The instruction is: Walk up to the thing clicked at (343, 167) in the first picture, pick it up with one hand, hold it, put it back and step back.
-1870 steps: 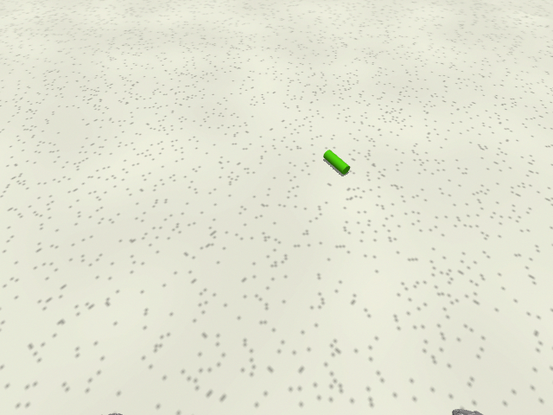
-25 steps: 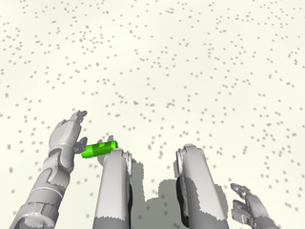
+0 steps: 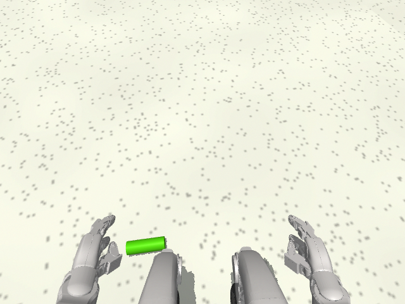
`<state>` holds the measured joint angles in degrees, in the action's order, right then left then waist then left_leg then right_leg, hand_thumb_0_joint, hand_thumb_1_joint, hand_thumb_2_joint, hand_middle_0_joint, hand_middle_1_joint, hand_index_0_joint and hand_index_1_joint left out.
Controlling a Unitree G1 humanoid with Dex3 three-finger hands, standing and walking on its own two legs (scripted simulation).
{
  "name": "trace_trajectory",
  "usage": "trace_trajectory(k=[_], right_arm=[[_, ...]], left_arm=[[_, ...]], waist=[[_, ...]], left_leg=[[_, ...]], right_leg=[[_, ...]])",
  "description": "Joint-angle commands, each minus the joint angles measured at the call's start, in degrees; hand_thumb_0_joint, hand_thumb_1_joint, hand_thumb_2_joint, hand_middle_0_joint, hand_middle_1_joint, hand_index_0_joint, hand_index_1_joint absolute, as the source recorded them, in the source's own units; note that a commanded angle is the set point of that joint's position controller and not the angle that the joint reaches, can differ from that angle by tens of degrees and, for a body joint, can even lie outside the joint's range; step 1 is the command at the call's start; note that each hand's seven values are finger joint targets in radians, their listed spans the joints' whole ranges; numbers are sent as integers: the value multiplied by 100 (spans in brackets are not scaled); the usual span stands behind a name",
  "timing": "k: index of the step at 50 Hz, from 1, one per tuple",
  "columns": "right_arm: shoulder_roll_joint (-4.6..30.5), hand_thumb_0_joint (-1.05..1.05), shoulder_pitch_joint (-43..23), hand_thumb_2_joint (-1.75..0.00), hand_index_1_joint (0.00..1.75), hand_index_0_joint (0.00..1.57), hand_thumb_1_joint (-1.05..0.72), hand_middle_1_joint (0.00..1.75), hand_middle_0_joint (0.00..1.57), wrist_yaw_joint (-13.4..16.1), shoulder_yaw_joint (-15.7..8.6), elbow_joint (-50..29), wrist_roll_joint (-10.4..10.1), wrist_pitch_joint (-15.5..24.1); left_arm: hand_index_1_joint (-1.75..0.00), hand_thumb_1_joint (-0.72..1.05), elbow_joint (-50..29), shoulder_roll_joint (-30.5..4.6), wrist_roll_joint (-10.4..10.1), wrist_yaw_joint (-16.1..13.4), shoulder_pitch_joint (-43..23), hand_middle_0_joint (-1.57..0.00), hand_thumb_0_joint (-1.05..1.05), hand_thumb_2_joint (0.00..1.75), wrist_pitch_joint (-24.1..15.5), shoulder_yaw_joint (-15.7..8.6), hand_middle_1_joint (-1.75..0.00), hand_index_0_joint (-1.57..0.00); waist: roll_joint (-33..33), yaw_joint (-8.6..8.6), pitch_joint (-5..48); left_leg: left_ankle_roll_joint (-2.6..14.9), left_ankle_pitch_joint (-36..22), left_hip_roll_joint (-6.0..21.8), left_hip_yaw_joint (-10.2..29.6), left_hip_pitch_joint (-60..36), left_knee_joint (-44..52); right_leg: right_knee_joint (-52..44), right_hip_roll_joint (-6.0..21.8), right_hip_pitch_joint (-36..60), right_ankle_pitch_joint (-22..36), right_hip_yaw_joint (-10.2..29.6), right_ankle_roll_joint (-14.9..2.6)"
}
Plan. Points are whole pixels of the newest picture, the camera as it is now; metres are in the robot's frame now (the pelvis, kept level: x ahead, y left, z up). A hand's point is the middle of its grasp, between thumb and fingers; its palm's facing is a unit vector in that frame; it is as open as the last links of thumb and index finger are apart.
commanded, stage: home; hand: left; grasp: from above
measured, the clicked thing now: (146, 245) +0.34 +0.23 -0.60
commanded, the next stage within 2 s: none
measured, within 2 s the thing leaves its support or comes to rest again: neither
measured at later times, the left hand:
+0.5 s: hand (100, 254) +0.20 +0.18 +0.04, palm faces +0.09 -0.98 -0.19, open 7.4 cm
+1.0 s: hand (96, 257) +0.20 +0.18 +0.04, palm faces +0.07 -0.98 -0.20, open 7.4 cm
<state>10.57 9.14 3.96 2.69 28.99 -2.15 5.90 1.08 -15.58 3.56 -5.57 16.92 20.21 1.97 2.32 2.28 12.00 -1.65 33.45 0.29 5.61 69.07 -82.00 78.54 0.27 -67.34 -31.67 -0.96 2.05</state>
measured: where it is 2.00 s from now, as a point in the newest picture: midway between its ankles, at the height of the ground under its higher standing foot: outside the picture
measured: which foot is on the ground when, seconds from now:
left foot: down 0.00-1.00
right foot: down 0.00-1.00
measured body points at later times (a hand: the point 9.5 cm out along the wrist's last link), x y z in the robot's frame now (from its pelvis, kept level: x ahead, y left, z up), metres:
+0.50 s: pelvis +0.05 +0.00 +0.08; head +0.05 +0.00 +0.53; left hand +0.19 +0.23 +0.06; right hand +0.22 -0.25 +0.04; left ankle +0.05 +0.13 -0.59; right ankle +0.05 -0.14 -0.59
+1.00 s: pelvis +0.04 +0.00 +0.08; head +0.06 +0.01 +0.53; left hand +0.19 +0.23 +0.06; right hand +0.20 -0.24 +0.02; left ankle +0.05 +0.13 -0.59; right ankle +0.05 -0.14 -0.59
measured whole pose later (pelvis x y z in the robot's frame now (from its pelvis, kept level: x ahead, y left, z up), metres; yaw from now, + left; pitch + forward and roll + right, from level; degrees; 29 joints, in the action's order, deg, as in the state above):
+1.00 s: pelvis +0.04 +0.00 +0.08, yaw +1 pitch +10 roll -3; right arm 12.2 17.5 10.3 1.9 30.2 -0.1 13.9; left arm -8.1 -12.7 -3.2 -1.3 29.1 26.2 -1.7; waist 2.7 2.0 9.2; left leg -1.2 28.3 1.1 4.8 40.6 -59.0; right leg 54.9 0.3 -38.7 -26.1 -1.0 2.0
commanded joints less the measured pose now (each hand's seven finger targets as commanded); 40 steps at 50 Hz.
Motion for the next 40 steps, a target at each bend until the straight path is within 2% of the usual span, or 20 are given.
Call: trace_trajectory(k=[1,5,8,10,15,19,21,23,30,33,36,40], right_arm=[[858,0,149,-90,30,20,-90,30,20,305,-336,-826,-51,395],[768,0,361,-90,30,20,-90,30,20,511,-265,-948,-48,537],[740,0,431,-90,30,20,-90,30,20,631,-275,-1012,-15,658],[735,0,490,-90,30,20,-90,30,20,675,-277,-945,17,730],[816,0,546,-90,30,20,-90,30,20,714,-351,-978,88,862],[861,0,501,-90,30,20,-90,30,20,713,-398,-970,120,982],[887,0,479,-90,30,20,-90,30,20,699,-410,-937,145,1045],[903,0,496,-90,30,20,-90,30,20,696,-434,-934,151,1089],[898,0,439,-90,30,20,-90,30,20,672,-415,-890,169,1130],[909,0,425,-90,30,20,-90,30,20,668,-419,-876,184,1124],[914,0,358,-90,30,20,-90,30,20,672,-395,-889,183,1114],[927,0,343,-90,30,20,-90,30,20,673,-404,-859,188,1131]], left_arm=[[-30,90,-1396,-453,-338,-41,98,-20,0,90,30,-580,-30,-20],[-30,90,-1851,-309,-633,13,657,-20,0,90,291,-708,-30,-20],[-30,90,-2207,-276,-753,54,986,-20,0,90,436,-779,-30,-20],[-30,90,-2132,-185,-780,117,1217,-20,0,90,522,-748,-30,-20],[-30,90,-2104,-222,-742,278,1377,-20,0,90,564,-780,-30,-20],[-30,90,-2042,-196,-705,386,1209,-20,0,90,530,-694,-30,-20],[-30,90,-1995,-211,-700,430,1099,-20,0,90,482,-725,-30,-20],[-30,90,-2070,-293,-678,443,1006,-20,0,90,442,-794,-30,-20],[-30,90,-2138,-329,-613,418,1032,-20,0,90,363,-792,-30,-20],[-30,90,-2072,-298,-595,406,1024,-20,0,90,342,-743,-30,-20],[-30,90,-2008,-274,-593,402,1058,-20,0,90,347,-710,-30,-20],[-30,90,-2041,-271,-621,412,1085,-20,0,90,309,-692,-30,-20]], waist=[[170,157,1359],[99,36,1041],[81,31,795],[61,43,636],[-133,69,346],[-158,82,119],[-117,74,-40],[7,76,88],[118,-12,268],[58,52,292],[80,17,125],[76,-3,132]], left_leg=[[213,-885,-45,-142,-2026,2044],[207,-1203,-65,-193,-2544,2551],[214,-1529,-76,-270,-2836,2780],[207,-1744,-63,-273,-2986,2882],[244,-1934,-74,-293,-3190,3048],[235,-1734,-76,-342,-3247,3182],[232,-1545,-73,-369,-3222,3241],[221,-1650,-78,-361,-3317,3237],[210,-1910,-90,-359,-3451,3221],[214,-1972,-71,-335,-3504,3223],[203,-1634,-53,-305,-3408,3356],[179,-1678,-8,-258,-3452,3402]], right_leg=[[-1812,-156,1775,818,-161,-303],[-2402,-156,2434,1090,-202,-269],[-2783,-169,2813,1383,-236,-235],[-2882,-171,2911,1574,-254,-237],[-3155,-154,3133,1762,-271,-189],[-3260,-142,3089,1540,-297,-164],[-3297,-136,3045,1353,-307,-158],[-3284,-126,3090,1448,-287,-164],[-3237,-115,3309,1735,-262,-177],[-3215,-135,3300,1801,-278,-172],[-3246,-158,3196,1448,-315,-197],[-3205,-188,3182,1413,-364,-202]])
